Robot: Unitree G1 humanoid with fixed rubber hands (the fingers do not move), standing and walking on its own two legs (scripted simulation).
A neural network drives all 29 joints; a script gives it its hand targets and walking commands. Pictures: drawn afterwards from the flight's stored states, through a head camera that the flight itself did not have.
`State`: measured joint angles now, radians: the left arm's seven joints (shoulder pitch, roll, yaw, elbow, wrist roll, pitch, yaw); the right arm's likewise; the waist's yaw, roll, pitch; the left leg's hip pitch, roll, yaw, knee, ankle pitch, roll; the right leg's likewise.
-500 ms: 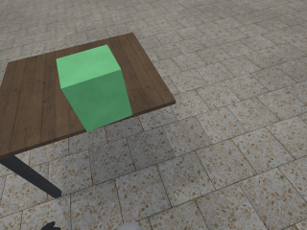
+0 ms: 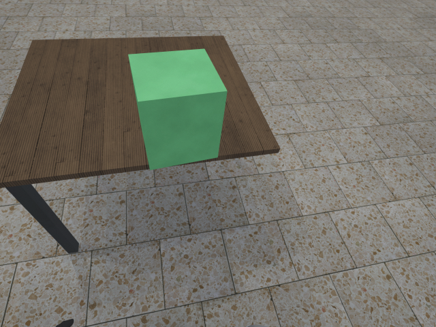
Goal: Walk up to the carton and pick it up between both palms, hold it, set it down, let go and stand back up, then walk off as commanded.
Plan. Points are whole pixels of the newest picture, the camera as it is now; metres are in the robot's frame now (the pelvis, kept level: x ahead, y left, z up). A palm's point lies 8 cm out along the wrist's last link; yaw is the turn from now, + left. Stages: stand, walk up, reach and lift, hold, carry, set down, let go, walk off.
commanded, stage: walk up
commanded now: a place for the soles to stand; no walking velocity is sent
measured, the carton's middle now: (176, 110) +0.68 +0.12 -0.04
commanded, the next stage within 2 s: none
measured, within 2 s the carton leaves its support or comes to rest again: neither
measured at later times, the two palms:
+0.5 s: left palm out of the picture +0.11 +0.24 -0.08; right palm out of the picture +0.06 -0.39 -0.13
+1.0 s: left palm out of the picture +0.06 +0.29 -0.12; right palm out of the picture +0.07 -0.33 -0.09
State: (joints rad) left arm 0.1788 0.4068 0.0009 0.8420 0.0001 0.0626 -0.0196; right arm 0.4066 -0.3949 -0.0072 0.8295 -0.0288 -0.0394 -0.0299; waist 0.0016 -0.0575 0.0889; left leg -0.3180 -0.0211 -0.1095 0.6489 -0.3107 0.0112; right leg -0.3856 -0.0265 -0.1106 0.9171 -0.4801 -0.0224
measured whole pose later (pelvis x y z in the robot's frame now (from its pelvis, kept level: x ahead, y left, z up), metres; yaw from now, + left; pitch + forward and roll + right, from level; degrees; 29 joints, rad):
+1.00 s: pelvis +0.00 -0.02 -0.01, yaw +6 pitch -2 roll -1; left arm 0.18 0.40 0.00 0.84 0.00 0.04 -0.01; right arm 0.31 -0.41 -0.01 0.87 -0.03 -0.02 -0.03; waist 0.00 -0.04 0.09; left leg -0.38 -0.05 -0.11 0.69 -0.28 0.01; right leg -0.33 -0.02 -0.12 0.84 -0.58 -0.03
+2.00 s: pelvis +0.01 -0.04 +0.00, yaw +8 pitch -2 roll +1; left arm 0.19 0.39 0.00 0.86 0.00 0.02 -0.01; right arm 0.20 -0.39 -0.01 0.89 -0.01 -0.02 -0.03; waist 0.00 -0.03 0.10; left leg -0.40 -0.06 -0.11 0.67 -0.23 0.02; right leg -0.25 0.00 -0.10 0.66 -0.36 -0.05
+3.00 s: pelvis +0.02 -0.05 +0.00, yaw +9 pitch -1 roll +2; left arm 0.19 0.39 0.00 0.88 0.00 -0.01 -0.01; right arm 0.18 -0.40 -0.01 0.94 -0.01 -0.02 -0.03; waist 0.00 -0.01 0.09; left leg -0.42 -0.07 -0.11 0.83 -0.38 0.02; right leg -0.23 -0.01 -0.09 0.64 -0.40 -0.06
